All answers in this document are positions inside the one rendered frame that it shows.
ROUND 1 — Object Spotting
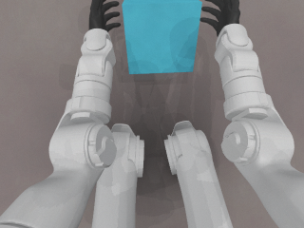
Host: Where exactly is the robot left hand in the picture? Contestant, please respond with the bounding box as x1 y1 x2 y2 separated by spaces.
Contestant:
88 0 121 32

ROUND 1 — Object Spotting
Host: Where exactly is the robot shin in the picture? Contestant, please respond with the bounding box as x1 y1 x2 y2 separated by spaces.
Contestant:
111 123 136 138
171 121 213 159

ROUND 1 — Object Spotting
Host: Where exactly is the left robot shin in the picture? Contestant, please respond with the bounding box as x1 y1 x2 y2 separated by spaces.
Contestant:
111 123 136 138

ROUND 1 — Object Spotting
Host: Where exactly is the robot right upper arm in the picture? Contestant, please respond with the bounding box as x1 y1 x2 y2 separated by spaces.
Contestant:
220 118 304 228

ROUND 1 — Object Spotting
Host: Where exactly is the robot left upper arm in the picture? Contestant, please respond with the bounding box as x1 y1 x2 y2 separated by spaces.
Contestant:
0 122 117 228

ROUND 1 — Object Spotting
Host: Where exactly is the right robot shin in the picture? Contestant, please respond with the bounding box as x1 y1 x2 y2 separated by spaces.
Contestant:
171 121 213 159

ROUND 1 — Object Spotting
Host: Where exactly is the robot right forearm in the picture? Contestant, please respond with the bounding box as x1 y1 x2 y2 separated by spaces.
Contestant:
214 24 287 127

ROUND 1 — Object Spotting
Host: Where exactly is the robot left forearm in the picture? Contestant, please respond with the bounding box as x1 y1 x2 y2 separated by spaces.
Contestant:
48 28 116 153

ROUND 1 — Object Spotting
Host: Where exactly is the robot right hand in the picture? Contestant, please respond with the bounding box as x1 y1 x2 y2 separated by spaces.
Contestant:
199 0 240 37

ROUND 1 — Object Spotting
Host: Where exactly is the carton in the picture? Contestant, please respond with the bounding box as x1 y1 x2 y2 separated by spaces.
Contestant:
122 0 202 75

